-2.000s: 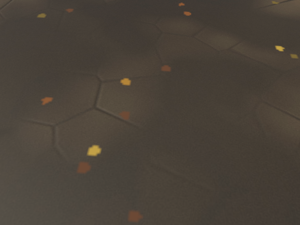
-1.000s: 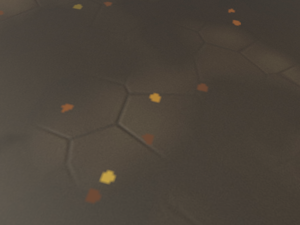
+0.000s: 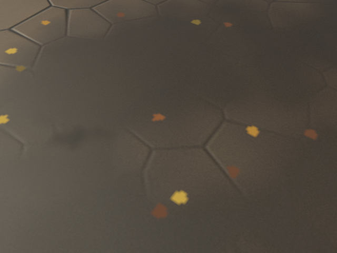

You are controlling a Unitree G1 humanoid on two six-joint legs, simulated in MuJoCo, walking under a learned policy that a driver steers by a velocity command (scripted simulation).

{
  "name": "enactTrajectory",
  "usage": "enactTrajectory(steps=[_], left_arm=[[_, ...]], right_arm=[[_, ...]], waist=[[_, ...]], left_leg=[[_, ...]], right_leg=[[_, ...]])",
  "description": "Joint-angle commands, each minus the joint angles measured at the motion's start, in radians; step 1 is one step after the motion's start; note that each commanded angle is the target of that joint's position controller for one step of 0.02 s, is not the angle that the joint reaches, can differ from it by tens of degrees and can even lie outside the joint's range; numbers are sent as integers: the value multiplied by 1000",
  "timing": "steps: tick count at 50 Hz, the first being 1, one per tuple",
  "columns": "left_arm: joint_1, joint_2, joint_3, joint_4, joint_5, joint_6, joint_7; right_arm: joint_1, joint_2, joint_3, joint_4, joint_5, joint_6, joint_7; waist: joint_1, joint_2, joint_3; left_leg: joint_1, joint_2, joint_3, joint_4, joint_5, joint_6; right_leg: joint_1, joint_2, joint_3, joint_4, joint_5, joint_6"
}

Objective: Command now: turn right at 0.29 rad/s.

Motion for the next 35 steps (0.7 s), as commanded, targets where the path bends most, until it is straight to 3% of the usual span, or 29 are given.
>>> enactTrajectory(steps=[1,5,7,8,9,10,11,12,13,15,18,22,27,33,35], left_arm=[[-23,75,20,-63,0,-7,0],[-1,62,20,-74,-5,-12,-10],[52,56,20,-64,-2,-23,-15],[58,109,33,-69,14,-34,-12],[62,267,68,-94,15,-46,-10],[130,273,74,-71,15,-44,-11],[94,221,65,-75,10,-40,-7],[16,181,56,-93,1,-34,-3],[-38,160,50,-113,-2,-29,1],[-33,143,47,-123,-7,-29,2],[10,149,49,-114,-8,-36,1],[35,140,39,-103,4,-36,10],[17,142,26,-93,15,-39,14],[-46,130,6,-72,19,-41,15],[-71,115,-5,-59,7,-41,17]], right_arm=[[41,-196,-61,-24,-4,5,-9],[10,-207,-77,-29,-8,10,-5],[-22,-217,-85,-34,-2,17,-2],[0,-196,-85,-34,-4,20,2],[-10,-125,-68,-87,-6,25,4],[-73,-135,-64,-101,-13,33,-10],[-54,-152,-68,-88,-2,37,-8],[-36,-165,-72,-70,7,32,0],[-25,-179,-77,-63,2,26,6],[8,-182,-79,-49,-14,24,20],[23,-166,-74,-48,-5,27,22],[14,-170,-73,-49,-4,33,15],[22,-163,-68,-38,1,32,11],[72,-145,-55,-6,13,22,-1],[129,-124,-46,22,8,10,-8]], waist=[[-53,165,-26],[-38,171,-60],[9,140,-69],[8,5,-57],[-17,-255,-39],[32,-201,-44],[-4,-96,-18],[-34,-46,6],[-49,-54,3],[-43,-63,-53],[-29,-42,-81],[-5,-75,-66],[-2,-71,-52],[-27,-71,-54],[-71,-32,-56]], left_leg=[[51,291,-163,-73,427,178],[36,309,-140,-19,433,164],[-33,277,-85,71,323,96],[-126,206,-18,228,136,26],[-383,13,88,442,-294,-59],[-396,-8,-38,590,-406,-50],[-400,23,-73,664,-329,-45],[-400,42,-83,662,-234,-43],[-409,48,-82,647,-176,-44],[-397,36,-70,674,-119,-62],[-417,38,-68,647,-98,-84],[-407,44,-65,543,-111,-93],[-318,42,-66,418,-140,-78],[-105,14,-52,168,-130,-42],[57,34,-68,-106,90,-23]], right_leg=[[-89,2,-30,36,-34,-1],[-19,8,-65,-73,2,-29],[102,25,-74,-291,186,-57],[161,-45,97,-449,265,-86],[230,-328,495,-504,608,-187],[171,-374,551,-519,695,-294],[152,-320,457,-505,610,-303],[133,-246,375,-504,516,-265],[151,-195,334,-503,482,-227],[202,-156,296,-485,580,-220],[262,-158,290,-474,625,-223],[272,-159,307,-486,577,-223],[219,-167,329,-488,541,-234],[131,-151,346,-448,580,-212],[70,-122,331,-408,564,-154]])
Velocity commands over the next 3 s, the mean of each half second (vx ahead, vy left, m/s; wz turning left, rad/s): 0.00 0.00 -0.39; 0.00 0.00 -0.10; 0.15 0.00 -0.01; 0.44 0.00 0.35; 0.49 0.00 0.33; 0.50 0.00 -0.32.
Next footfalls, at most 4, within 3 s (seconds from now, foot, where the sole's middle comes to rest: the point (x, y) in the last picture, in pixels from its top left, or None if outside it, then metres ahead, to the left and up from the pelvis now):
0.16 right None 0.00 -0.11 -0.78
0.72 left None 0.04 0.07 -0.78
1.52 right None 0.07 -0.16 -0.78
2.00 left None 0.41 -0.09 -0.78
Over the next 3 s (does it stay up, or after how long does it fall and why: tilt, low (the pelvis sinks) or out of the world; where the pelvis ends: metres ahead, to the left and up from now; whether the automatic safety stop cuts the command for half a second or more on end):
stays up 0.82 -0.13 0.00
